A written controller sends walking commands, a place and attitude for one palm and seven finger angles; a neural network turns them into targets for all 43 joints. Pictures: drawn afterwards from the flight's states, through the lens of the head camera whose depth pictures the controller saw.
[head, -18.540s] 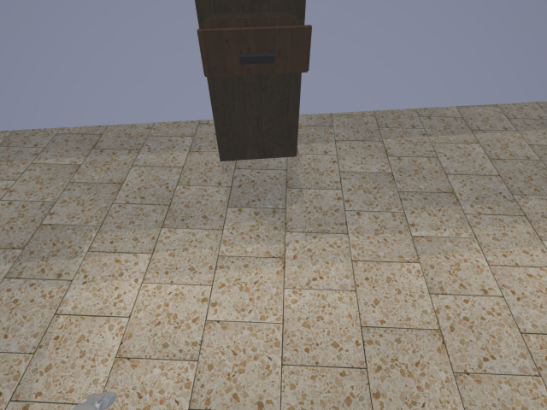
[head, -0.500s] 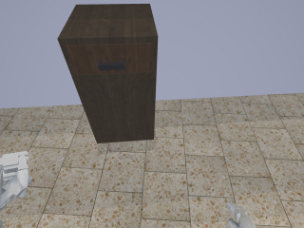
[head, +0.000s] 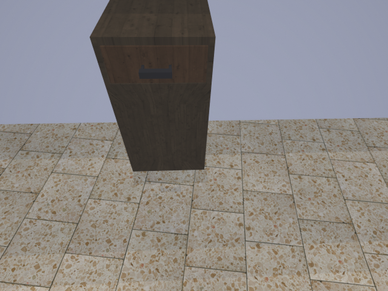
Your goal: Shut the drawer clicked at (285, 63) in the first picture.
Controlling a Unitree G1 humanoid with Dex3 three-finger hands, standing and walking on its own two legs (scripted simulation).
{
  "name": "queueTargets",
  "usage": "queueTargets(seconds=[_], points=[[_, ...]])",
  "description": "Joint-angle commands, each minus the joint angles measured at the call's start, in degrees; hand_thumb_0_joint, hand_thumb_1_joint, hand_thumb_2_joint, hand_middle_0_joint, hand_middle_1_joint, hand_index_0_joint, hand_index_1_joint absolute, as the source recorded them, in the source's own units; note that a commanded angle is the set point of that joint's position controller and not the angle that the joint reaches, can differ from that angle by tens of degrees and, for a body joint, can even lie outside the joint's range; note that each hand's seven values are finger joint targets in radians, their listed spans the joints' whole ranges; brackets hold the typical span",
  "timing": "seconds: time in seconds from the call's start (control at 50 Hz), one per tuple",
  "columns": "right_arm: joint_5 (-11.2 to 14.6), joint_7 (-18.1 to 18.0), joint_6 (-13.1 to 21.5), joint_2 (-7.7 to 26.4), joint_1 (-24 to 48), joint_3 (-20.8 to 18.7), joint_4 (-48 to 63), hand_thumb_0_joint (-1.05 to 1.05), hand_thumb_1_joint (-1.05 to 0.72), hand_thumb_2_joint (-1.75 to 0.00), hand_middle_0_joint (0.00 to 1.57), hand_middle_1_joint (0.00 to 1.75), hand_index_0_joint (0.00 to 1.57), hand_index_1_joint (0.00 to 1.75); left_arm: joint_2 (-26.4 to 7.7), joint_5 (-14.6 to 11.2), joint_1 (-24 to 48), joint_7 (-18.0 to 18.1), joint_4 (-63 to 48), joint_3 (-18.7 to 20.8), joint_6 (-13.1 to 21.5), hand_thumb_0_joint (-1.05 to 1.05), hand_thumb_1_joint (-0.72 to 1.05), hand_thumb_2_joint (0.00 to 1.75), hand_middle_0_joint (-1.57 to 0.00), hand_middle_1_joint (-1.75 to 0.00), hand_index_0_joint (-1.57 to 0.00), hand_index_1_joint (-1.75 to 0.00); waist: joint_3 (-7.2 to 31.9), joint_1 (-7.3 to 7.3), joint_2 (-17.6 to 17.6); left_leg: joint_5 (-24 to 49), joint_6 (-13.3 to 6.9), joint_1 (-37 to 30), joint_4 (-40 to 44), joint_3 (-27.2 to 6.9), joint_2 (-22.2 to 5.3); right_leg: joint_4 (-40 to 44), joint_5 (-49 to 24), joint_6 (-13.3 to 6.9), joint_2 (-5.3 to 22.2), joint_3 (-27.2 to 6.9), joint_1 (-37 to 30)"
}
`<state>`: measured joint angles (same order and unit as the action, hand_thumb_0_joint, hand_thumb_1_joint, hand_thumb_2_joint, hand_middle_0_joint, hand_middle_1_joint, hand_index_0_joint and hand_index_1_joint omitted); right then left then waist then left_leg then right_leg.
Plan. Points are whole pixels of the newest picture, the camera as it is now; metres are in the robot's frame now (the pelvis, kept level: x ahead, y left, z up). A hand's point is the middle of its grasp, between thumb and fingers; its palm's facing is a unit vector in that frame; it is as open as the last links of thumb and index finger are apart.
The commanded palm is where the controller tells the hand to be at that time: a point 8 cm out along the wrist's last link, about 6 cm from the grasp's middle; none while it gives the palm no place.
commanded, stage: let the arm hang, fingers relaxed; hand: left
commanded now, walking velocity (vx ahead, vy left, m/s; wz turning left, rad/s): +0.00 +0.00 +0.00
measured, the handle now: (156, 70) +0.87 +0.21 -0.03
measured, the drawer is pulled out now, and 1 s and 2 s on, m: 0.00 0.00 0.00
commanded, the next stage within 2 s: look to check the result in 0.58 s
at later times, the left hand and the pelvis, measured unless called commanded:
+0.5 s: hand out of the picture +0.03 +0.15 -0.17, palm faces -0.01 -0.98 -0.19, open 7.3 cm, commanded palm none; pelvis +0.01 -0.02 +0.00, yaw -1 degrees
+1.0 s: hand out of the picture +0.02 +0.14 -0.17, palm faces +0.01 -0.98 -0.20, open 7.4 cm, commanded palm none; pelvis +0.02 -0.03 +0.00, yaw -1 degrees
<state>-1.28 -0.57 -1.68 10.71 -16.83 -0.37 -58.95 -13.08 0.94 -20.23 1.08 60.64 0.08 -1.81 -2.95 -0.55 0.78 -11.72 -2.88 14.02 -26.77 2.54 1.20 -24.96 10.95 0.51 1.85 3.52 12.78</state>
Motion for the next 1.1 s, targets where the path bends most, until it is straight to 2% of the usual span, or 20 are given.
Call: queueTargets(seconds=[0.0, 0.06, 0.1, 0.18, 0.26, 0.3, 0.38, 0.42, 0.62, 0.94, 1.02, 1.08], points=[[0.33, -0.75, 1.65, 7.39, -1.90, -1.71, 1.09, 0.00, -0.90, -0.90, 0.20, 0.30, 0.20, 0.30, -4.85, 0.02, 0.80, 0.29, -0.67, 1.07, 2.09, 0.00, 0.90, 0.90, -0.32, -0.43, -0.32, -0.43, -0.72, 0.80, -0.97, -10.00, -0.45, 0.67, 10.69, -9.70, -7.69, 5.03, 5.88, -3.10, 3.25, -5.19, 1.57], [0.45, -0.80, 1.78, 6.36, -2.97, -1.61, -0.56, 0.00, -0.90, -0.90, 0.20, 0.30, 0.20, 0.30, -4.58, -0.01, 0.31, 0.52, 0.85, 1.05, 2.28, 0.00, 0.90, 0.90, -0.20, -0.30, -0.20, -0.30, -0.88, 0.74, -2.98, -7.33, -0.51, 0.28, 9.99, -8.58, -7.31, 5.43, 5.10, -3.17, 3.63, -5.45, 1.15], [0.49, -0.89, 1.93, 5.72, -3.35, -1.46, -1.64, 0.00, -0.90, -0.90, 0.20, 0.30, 0.20, 0.30, -4.17, -0.15, 0.30, 0.66, 1.60, 1.04, 2.45, 0.00, 0.90, 0.90, -0.20, -0.30, -0.20, -0.30, -0.64, 0.78, -3.51, -4.03, -0.36, -1.04, 9.13, -7.49, -6.97, 5.62, 4.05, -3.25, 3.96, -5.56, 1.20], [0.43, -0.94, 1.84, 3.94, -4.01, -1.07, -3.39, 0.00, -0.90, -0.90, 0.20, 0.30, 0.20, 0.30, -3.28, -0.21, 0.35, 0.91, 2.70, 0.99, 2.38, 0.00, 0.90, 0.90, -0.20, -0.30, -0.20, -0.30, -2.32, 0.74, -1.55, -3.46, -0.11, -0.81, 9.19, -6.65, -6.64, 6.13, 5.01, -3.22, 4.07, -5.94, 1.93], [0.36, -1.00, 1.83, 3.01, -4.53, -1.00, -4.31, 0.00, -0.90, -0.90, 0.20, 0.30, 0.20, 0.30, -2.75, -0.21, 0.69, 1.08, 3.11, 1.04, 2.44, 0.00, 0.90, 0.90, -0.20, -0.30, -0.20, -0.30, -2.75, 0.75, -2.40, -2.13, 0.13, -0.88, 8.80, -6.04, -6.48, 6.41, 4.90, -3.20, 4.03, -6.02, 1.73], [0.32, -1.04, 1.75, 2.20, -4.63, -0.88, -4.65, 0.00, -0.90, -0.90, 0.20, 0.30, 0.20, 0.30, -2.26, -0.24, 0.72, 1.11, 3.23, 1.04, 2.37, 0.00, 0.90, 0.90, -0.20, -0.30, -0.20, -0.30, -3.46, 0.80, -0.82, -2.63, 0.35, -0.85, 8.74, -5.70, -6.13, 6.86, 5.73, -3.22, 4.07, -6.37, 2.21], [0.23, -1.15, 1.78, 1.56, -5.13, -0.89, -5.03, 0.00, -0.90, -0.90, 0.20, 0.30, 0.20, 0.30, -1.62, -0.23, 1.36, 1.17, 3.22, 1.21, 2.39, 0.00, 0.90, 0.90, -0.20, -0.30, -0.20, -0.30, -3.62, 0.89, -0.56, -2.50, 0.54, -0.59, 8.81, -5.66, -6.18, 6.93, 5.60, -3.26, 3.79, -6.45, 2.05], [0.21, -1.27, 1.87, 1.47, -5.12, -0.89, -5.22, 0.00, -0.90, -0.90, 0.20, 0.30, 0.20, 0.30, -1.46, -0.26, 1.39, 1.15, 3.39, 1.28, 2.42, 0.00, 0.90, 0.90, -0.20, -0.30, -0.20, -0.30, -3.64, 0.79, 1.16, -2.37, 0.62, -0.46, 9.06, -5.65, -6.34, 6.74, 4.55, -3.26, 3.66, -6.39, 1.67], [0.43, -1.56, 2.14, 1.90, -5.16, -1.25, -5.49, 0.00, -0.90, -0.90, 0.20, 0.30, 0.20, 0.30, -1.47, -0.41, 1.48, 1.25, 3.60, 1.41, 2.98, 0.00, 0.90, 0.90, -0.20, -0.30, -0.20, -0.30, -0.80, 1.01, -1.09, 3.54, 0.76, -3.76, 7.46, -4.77, -6.85, 6.86, -0.53, -3.30, 3.95, -6.13, -0.14], [0.46, -1.63, 1.91, 2.34, -4.17, -1.24, -5.65, 0.00, -0.90, -0.90, 0.20, 0.30, 0.20, 0.30, -1.46, -0.34, 1.08, 1.34, 4.14, 1.32, 3.07, 0.00, 0.90, 0.90, -0.20, -0.30, -0.20, -0.30, -2.72, 1.12, -1.12, 2.70, 1.03, -4.12, 7.77, -4.47, -7.05, 8.02, 0.39, -3.20, 3.63, -6.51, 0.32], [0.44, -1.72, 2.16, 2.72, -3.40, -1.21, -5.78, 0.00, -0.90, -0.90, 0.20, 0.30, 0.20, 0.30, -1.61, -0.43, 1.18, 1.26, 4.28, 1.37, 3.22, 0.00, 0.90, 0.90, -0.20, -0.30, -0.20, -0.30, -1.48, 1.00, -0.40, 4.41, 1.00, -5.10, 7.85, -4.61, -7.15, 7.77, -1.87, -3.20, 3.83, -6.67, -0.59], [0.43, -1.76, 2.19, 2.83, -3.11, -1.12, -5.77, 0.00, -0.90, -0.90, 0.20, 0.30, 0.20, 0.30, -1.55, -0.40, 1.59, 1.27, 4.24, 1.39, 3.18, 0.00, 0.90, 0.90, -0.20, -0.30, -0.20, -0.30, -2.06, 0.95, -0.46, 5.01, 1.06, -4.85, 8.17, -4.67, -7.28, 7.46, -2.80, -3.13, 3.76, -6.32, -0.88]])
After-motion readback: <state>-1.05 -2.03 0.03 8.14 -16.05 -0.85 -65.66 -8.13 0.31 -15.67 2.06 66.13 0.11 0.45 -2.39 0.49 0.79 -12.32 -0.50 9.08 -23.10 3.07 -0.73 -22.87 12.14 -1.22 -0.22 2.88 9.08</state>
